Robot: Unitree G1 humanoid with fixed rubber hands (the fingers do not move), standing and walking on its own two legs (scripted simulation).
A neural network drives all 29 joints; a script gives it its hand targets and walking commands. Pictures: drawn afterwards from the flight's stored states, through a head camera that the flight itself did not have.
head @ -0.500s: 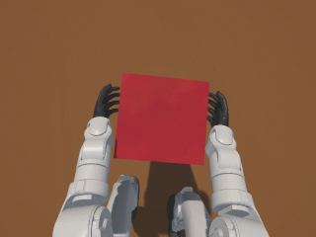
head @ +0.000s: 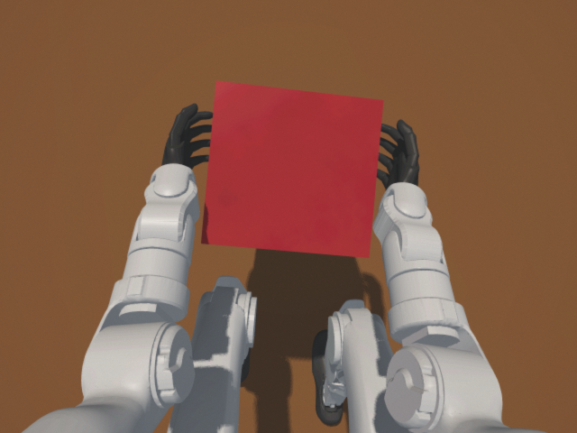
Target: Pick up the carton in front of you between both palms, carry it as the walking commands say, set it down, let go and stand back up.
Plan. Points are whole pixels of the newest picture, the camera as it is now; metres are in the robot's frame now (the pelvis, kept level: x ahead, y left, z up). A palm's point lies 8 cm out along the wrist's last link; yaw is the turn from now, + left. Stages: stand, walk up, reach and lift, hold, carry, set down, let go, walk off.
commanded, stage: set down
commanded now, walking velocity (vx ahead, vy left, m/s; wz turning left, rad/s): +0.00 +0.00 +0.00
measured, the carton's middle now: (287, 180) +0.47 +0.06 -0.19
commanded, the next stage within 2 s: none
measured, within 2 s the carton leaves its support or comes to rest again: rests again in 1.06 s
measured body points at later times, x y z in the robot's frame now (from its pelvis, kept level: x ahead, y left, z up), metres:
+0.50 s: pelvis -0.02 +0.00 -0.11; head +0.31 +0.06 +0.19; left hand +0.49 +0.22 -0.26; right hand +0.50 -0.08 -0.25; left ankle +0.13 +0.11 -0.49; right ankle +0.06 -0.12 -0.49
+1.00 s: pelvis -0.03 -0.01 -0.15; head +0.31 +0.05 +0.13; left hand +0.50 +0.23 -0.31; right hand +0.50 -0.08 -0.30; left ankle +0.13 +0.11 -0.49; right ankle +0.06 -0.12 -0.49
